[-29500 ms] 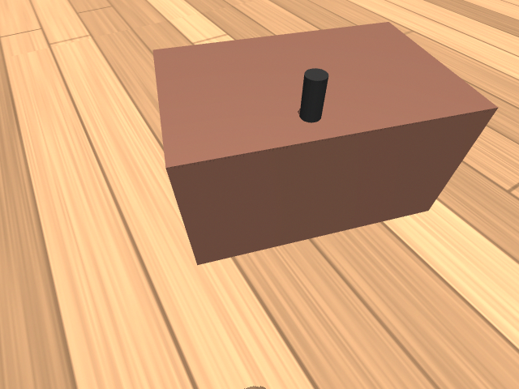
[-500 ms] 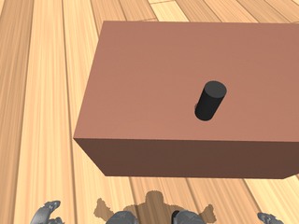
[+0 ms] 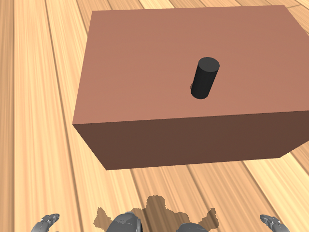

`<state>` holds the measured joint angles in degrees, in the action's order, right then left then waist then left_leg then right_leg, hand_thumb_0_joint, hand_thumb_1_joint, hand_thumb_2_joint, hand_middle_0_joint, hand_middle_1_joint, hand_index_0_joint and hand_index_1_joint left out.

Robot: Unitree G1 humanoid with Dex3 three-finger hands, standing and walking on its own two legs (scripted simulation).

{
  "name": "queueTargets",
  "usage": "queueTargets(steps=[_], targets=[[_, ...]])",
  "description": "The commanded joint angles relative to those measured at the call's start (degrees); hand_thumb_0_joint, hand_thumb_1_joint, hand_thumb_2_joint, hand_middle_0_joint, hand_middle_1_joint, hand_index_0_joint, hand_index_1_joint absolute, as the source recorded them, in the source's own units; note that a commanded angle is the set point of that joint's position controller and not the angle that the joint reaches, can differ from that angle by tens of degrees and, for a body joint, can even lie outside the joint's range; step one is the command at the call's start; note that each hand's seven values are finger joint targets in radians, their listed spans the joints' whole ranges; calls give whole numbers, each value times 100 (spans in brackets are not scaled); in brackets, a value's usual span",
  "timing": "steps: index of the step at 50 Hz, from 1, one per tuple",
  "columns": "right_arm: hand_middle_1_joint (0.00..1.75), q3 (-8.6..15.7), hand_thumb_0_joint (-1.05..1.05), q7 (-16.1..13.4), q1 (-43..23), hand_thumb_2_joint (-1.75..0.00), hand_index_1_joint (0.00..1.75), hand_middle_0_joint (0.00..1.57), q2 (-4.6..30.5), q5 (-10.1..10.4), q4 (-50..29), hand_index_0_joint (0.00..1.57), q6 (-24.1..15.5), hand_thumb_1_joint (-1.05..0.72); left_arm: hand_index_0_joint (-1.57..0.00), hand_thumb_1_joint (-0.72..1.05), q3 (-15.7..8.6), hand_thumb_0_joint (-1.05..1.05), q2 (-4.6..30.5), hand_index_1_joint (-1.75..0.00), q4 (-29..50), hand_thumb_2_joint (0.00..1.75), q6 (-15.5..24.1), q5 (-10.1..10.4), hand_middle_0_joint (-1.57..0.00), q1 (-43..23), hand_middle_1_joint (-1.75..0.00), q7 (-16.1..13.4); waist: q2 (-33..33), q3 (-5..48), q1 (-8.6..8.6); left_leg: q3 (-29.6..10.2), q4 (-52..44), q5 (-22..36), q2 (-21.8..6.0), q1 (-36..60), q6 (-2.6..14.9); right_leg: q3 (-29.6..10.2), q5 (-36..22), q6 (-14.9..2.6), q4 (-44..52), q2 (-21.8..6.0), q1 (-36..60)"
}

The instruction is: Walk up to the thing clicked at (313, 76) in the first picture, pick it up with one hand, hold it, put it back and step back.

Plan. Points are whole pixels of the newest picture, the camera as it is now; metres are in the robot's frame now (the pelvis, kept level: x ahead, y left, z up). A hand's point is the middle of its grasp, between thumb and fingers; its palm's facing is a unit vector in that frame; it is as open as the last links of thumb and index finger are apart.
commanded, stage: step back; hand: right
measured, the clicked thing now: (203, 79) +0.63 -0.16 -0.08
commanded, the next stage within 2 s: none
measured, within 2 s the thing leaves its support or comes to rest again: neither
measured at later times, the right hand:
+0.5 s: hand out of the picture -0.03 -0.27 -0.12, palm faces -0.11 +0.89 -0.44, open 7.4 cm
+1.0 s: hand out of the picture -0.19 -0.33 -0.15, palm faces -0.13 +0.91 -0.39, open 7.4 cm
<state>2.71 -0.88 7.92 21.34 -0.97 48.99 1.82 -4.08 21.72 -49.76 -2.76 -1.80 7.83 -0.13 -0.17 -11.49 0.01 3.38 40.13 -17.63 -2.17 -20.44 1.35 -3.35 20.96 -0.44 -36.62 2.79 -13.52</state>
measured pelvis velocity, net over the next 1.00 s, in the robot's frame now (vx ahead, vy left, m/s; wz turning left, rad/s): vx -0.29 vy -0.07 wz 0.08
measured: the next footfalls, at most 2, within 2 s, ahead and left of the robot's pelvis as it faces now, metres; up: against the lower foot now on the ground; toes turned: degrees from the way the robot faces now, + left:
left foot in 0.32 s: -0.07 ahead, +0.11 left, +0.00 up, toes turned +2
right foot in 0.72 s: -0.21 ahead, -0.17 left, +0.00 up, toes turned +2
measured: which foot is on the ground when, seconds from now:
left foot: down 0.00-0.02, up 0.04-0.30, down 0.32-0.74, up 0.76-1.00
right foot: down 0.00-0.34, up 0.36-0.70, down 0.72-1.00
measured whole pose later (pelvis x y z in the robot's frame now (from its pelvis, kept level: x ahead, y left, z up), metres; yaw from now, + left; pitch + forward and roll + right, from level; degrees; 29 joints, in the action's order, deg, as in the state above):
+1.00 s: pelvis -0.29 -0.07 +0.00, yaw +4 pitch -1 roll +2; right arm 2.6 -1.5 12.1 22.8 -1.0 49.4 2.7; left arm -3.6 21.2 -45.1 -2.6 -2.6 8.8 -0.8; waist -0.6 -9.3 -0.9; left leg -3.7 52.3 -29.1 3.9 -20.8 -0.9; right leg 1.3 17.5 -1.5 -38.7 -1.7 -19.7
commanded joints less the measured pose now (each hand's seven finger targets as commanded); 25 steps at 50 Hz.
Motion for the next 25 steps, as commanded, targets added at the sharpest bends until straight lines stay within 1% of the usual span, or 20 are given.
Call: queueTargets(steps=[1, 2, 3, 4, 6, 7, 8, 10, 12, 14, 15, 16, 17, 18, 19, 20, 21, 22, 23, 25], targets=[[30, 280, 0, -113, -233, -90, 30, 20, 1052, 133, -501, 20, -40, -90, -20, 90, -514, 0, 1830, -30, 519, 90, 178, 24, -20, 175, -30, -50, 1548, 1256, -232, -463, 1325, -1238, 707, -277, -70, -2431, -2614, -1611, 1646, -2206, -12], [30, 335, 0, -141, -222, -90, 30, 20, 1187, 86, -432, 20, 7, -90, -20, 90, -506, 0, 1799, -30, 700, 90, 227, -31, -20, 68, -30, -52, 1353, 959, -246, -993, 2402, -2021, 650, -275, -120, -2813, -2898, -1877, 1704, -2504, -486], [30, 325, 0, -118, -10, -90, 30, 20, 1255, 105, -367, 20, 21, -90, -20, 90, -451, 0, 1555, -30, 769, 90, 234, 55, -20, -96, -30, -69, 866, 957, -114, -1280, 2800, -1721, 695, -347, -108, -2278, -3054, -1724, 1556, -2207, -404], [30, 307, 0, -111, 163, -90, 30, 20, 1246, 147, -285, 20, -4, -90, -20, 90, -395, 0, 1383, -30, 835, 90, 223, 67, -20, -279, -30, -100, 572, 1015, -20, -1320, 2827, -1482, 781, -409, -111, -1635, -3437, -1497, 1276, -1806, -179], [30, 255, 0, -142, 322, -90, 30, 20, 1214, 136, -240, 20, -70, -90, -20, 90, -388, 0, 1265, -30, 900, 90, 193, 25, -20, -390, -30, -130, 803, 1096, 10, -1113, 2803, -1223, 828, -492, -185, -1124, -3630, -1290, 1046, -1526, 40], [30, 244, 0, -141, 341, -90, 30, 20, 1214, 123, -236, 20, -81, -90, -20, 90, -371, 0, 1210, -30, 938, 90, 175, 7, -20, -291, -30, -126, 756, 1120, -70, -1007, 2585, -1237, 846, -492, -227, -973, -3554, -1247, 977, -1395, 162], [30, 228, 0, -147, 323, -90, 30, 20, 1195, 131, -264, 20, -90, -90, -20, 90, -347, 0, 1162, -30, 954, 90, 161, -14, -20, -135, -30, -130, 844, 1195, -144, -926, 2177, -1246, 825, -660, -256, -985, -3582, -1243, 923, -1375, 544], [30, 215, 0, -145, 291, -90, 30, 20, 1149, 97, -344, 20, -102, -90, -20, 90, -361, 0, 1200, -30, 988, 90, 138, -33, -20, 43, -30, -139, 1028, 1317, -250, -764, 1339, -1320, 644, -622, -282, -1052, -3640, -1268, 799, -1505, 928], [30, 225, 0, -120, 376, -90, 30, 20, 1072, 52, -372, 20, -140, -90, -20, 90, -350, 0, 1237, -30, 1032, 90, 100, -27, -20, 63, -30, -138, 1161, 1495, -227, -579, 222, -1167, 437, -387, -210, -1071, -3611, -1178, 608, -1524, 1184], [30, 291, 0, -81, 710, -90, 30, 20, 1052, -19, -235, 20, -176, -90, -20, 90, -321, 0, 1329, -30, 1113, 90, 43, 32, -20, -169, -30, -104, 1080, 1564, 22, -320, -1054, -186, 400, 499, -65, -931, -3094, -949, 260, -1403, 635], [30, 328, 0, -72, 801, -90, 30, 20, 1079, -38, -203, 20, -213, -90, -20, 90, -289, 0, 1269, -30, 1120, 90, 0, 54, -20, -147, -30, -77, 778, 1564, 63, -420, -1767, 733, 321, 862, -23, -802, -2527, -707, 68, -1221, 382], [30, 436, 0, -64, 697, -90, 30, 20, 1414, -138, -268, 20, -247, -90, -20, 90, -230, 0, 1056, -30, 1153, 90, -22, 60, -20, 12, -30, -53, -26, 1582, -27, -1673, -1851, 1219, -528, 1394, 279, -563, -1356, -368, -428, -767, -616], [30, 546, 0, -15, 385, -90, 30, 20, 2093, -149, -386, 20, -230, -90, -20, 90, -230, 0, 962, -30, 1226, 90, -7, 86, -20, -126, -30, -77, -1339, 1360, 17, -3229, -2237, 1703, -1854, 1148, 1057, 72, 1006, -75, -1427, 263, -1515], [30, 608, 0, -11, 386, -90, 30, 20, 2283, -138, -464, 20, -243, -90, -20, 90, -369, 0, 1192, -30, 1199, 90, -7, 6, -20, -527, -30, -157, -1260, 1207, 351, -3745, -2294, 2059, -2350, 274, 1700, -569, 1751, 10, -2673, 218, -1141], [30, 540, 0, -51, 264, -90, 30, 20, 1974, -138, -398, 20, -271, -90, -20, 90, -380, 0, 1202, -30, 1067, 90, -36, 18, -20, -555, -30, -162, -561, 1099, 220, -3092, -2060, 2371, -2014, 188, 1531, -936, 1466, -35, -3239, 305, -1140], [30, 427, 0, -76, -73, -90, 30, 20, 1739, -128, -442, 20, -274, -90, -20, 90, -379, 0, 1101, -30, 954, 90, -41, 113, -20, -210, -30, -145, -433, 1091, -75, -2365, -1868, 2727, -1563, 433, 1257, -1030, 1167, -77, -3611, 442, -1375], [30, 401, 0, -92, -289, -90, 30, 20, 1615, -136, -512, 20, -276, -90, -20, 90, -384, 0, 1085, -30, 817, 90, -45, 141, -20, 119, -30, -135, -602, 1069, -238, -2008, -1803, 2745, -1349, 516, 1108, -990, 886, -61, -3861, 442, -1450], [30, 417, 0, -111, -306, -90, 30, 20, 1563, -98, -573, 20, -277, -90, -20, 90, -417, 0, 1166, -30, 761, 90, -50, 118, -20, 319, -30, -115, -729, 1096, -288, -1834, -1726, 2667, -1306, 570, 1117, -905, 718, -16, -3939, 412, -1450], [30, 404, 0, -99, -251, -90, 30, 20, 1473, -95, -577, 20, -269, -90, -20, 90, -439, 0, 1163, -30, 711, 90, -40, 93, -20, 421, -30, -92, -728, 1142, -264, -1691, -1642, 2728, -1202, 766, 1128, -845, 660, 85, -3912, 411, -1470], [30, 411, 0, -108, 25, -90, 30, 20, 1353, -94, -581, 20, -247, -90, -20, 90, -416, 0, 1066, -30, 767, 90, -20, 49, -20, 356, -30, -78, -691, 1250, -62, -1607, -1506, 2791, -1147, 1384, 1171, -764, 690, 236, -3388, 348, -1646]])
